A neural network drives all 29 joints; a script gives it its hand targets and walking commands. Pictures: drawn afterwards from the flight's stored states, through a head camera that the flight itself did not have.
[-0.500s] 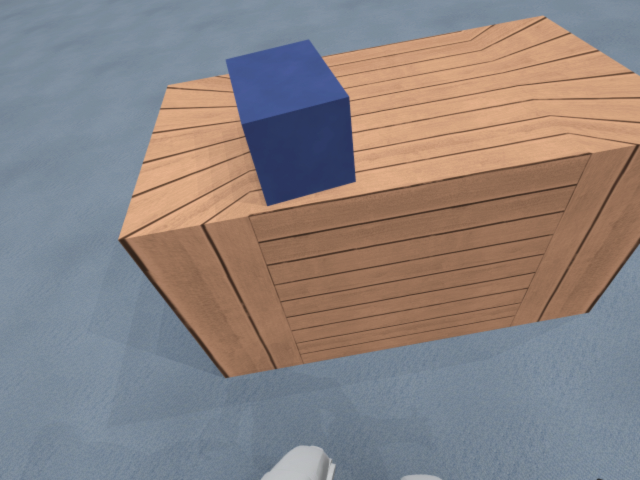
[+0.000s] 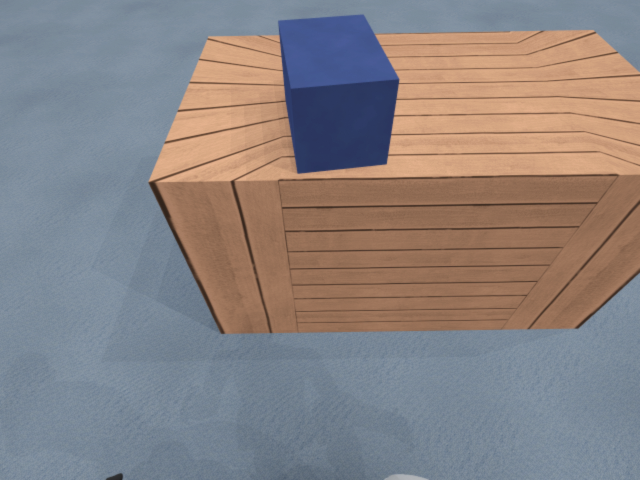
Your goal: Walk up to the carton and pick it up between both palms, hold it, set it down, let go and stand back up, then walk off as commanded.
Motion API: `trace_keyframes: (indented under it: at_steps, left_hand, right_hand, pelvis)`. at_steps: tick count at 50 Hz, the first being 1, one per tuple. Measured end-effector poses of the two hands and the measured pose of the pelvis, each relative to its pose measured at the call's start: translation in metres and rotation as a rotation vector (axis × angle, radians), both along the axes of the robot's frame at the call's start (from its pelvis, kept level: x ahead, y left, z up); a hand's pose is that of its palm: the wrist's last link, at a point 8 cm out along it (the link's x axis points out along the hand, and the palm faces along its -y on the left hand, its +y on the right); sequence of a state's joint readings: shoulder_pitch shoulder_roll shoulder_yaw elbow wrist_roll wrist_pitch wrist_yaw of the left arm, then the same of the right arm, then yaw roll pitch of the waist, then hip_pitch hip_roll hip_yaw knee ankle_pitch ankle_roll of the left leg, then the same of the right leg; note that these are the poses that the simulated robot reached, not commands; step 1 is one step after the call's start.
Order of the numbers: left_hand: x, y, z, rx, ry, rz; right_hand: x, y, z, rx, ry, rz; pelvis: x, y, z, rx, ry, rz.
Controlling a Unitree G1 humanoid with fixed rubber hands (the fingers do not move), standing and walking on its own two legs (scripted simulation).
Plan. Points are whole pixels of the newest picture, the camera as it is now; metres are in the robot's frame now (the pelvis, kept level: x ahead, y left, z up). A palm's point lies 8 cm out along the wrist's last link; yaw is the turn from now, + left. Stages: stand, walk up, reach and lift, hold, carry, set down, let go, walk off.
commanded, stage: walk off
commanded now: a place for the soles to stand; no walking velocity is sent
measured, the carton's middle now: (331, 91) +0.85 -0.04 +0.03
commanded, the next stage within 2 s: stand in 1.56 s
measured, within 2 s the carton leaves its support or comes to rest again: neither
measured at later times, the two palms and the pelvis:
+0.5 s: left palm out of the picture +0.11 +0.34 -0.09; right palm out of the picture +0.10 -0.31 -0.11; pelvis +0.05 +0.01 +0.00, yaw -3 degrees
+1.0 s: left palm (90, 424) +0.24 +0.37 -0.14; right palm (496, 391) +0.24 -0.25 -0.12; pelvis +0.12 +0.05 -0.02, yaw -6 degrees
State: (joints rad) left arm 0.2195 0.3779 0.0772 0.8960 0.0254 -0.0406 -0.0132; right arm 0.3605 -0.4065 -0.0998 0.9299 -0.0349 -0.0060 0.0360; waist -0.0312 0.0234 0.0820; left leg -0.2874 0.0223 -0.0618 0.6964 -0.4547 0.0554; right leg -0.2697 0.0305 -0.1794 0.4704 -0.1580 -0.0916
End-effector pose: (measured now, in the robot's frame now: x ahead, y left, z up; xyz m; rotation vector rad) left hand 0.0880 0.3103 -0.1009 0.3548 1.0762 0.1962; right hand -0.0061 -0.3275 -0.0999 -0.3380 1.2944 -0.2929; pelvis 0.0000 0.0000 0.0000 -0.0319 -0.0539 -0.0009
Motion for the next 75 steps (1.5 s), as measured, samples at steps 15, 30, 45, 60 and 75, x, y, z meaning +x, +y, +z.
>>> trace_keyframes:
  at_steps: [15, 30, 45, 60, 75]
  left_hand:
    - [-0.003, 0.035, -0.008, -0.031, 0.067, 0.013]
    - [0.018, 0.014, 0.014, 0.107, 0.131, -0.016]
    - [0.096, 0.060, -0.038, 0.065, 0.178, -0.001]
    - [0.168, 0.031, -0.041, 0.063, 0.115, -0.170]
    - [0.151, 0.000, -0.009, 0.083, 0.074, -0.147]
  right_hand:
    - [0.042, 0.045, 0.015, -0.009, -0.128, 0.018]
    - [0.134, 0.014, -0.028, 0.074, -0.125, 0.051]
    - [0.243, 0.065, -0.031, 0.027, -0.221, 0.075]
    - [0.215, 0.037, -0.030, -0.028, -0.238, -0.025]
    - [0.120, 0.012, -0.043, -0.016, -0.060, -0.121]
  pelvis:
    - [0.024, 0.030, 0.007, -0.004, 0.007, -0.012]
    - [0.069, 0.007, -0.007, -0.001, 0.038, -0.072]
    - [0.122, 0.052, -0.031, 0.023, -0.026, -0.094]
    - [0.110, 0.034, -0.034, 0.043, 0.008, -0.174]
    - [0.099, 0.018, -0.022, 0.041, 0.025, -0.160]
